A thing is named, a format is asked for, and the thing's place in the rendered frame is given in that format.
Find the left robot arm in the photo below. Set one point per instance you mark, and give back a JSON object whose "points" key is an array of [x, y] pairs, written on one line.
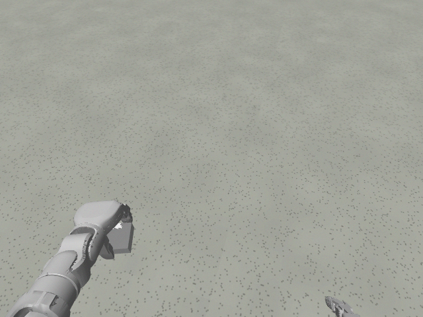
{"points": [[58, 286]]}

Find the right robot hand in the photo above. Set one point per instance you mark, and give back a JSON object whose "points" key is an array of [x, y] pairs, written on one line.
{"points": [[341, 309]]}

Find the small box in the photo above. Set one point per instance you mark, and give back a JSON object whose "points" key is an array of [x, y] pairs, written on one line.
{"points": [[120, 237]]}

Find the left robot hand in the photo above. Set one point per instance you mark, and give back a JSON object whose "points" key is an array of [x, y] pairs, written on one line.
{"points": [[106, 215]]}

